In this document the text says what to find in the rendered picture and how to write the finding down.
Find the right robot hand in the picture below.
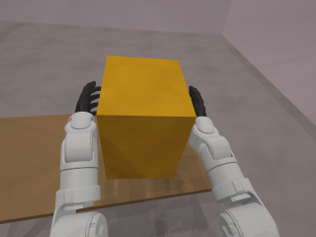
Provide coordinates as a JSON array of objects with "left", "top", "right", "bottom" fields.
[{"left": 189, "top": 85, "right": 206, "bottom": 117}]

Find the robot right upper arm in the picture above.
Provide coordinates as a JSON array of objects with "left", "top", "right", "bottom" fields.
[{"left": 218, "top": 202, "right": 279, "bottom": 237}]

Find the carton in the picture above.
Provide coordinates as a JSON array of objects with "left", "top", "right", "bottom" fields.
[{"left": 96, "top": 55, "right": 197, "bottom": 180}]

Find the robot right forearm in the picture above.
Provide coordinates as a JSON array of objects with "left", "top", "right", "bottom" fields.
[{"left": 189, "top": 117, "right": 279, "bottom": 237}]

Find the robot left forearm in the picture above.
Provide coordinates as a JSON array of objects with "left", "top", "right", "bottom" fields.
[{"left": 49, "top": 112, "right": 101, "bottom": 237}]

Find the left robot hand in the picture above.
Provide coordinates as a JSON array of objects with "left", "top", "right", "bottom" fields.
[{"left": 75, "top": 81, "right": 102, "bottom": 116}]

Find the robot left upper arm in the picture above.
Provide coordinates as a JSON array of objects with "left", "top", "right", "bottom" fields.
[{"left": 50, "top": 211, "right": 109, "bottom": 237}]

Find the table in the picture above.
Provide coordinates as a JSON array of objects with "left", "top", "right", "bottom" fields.
[{"left": 0, "top": 114, "right": 213, "bottom": 224}]

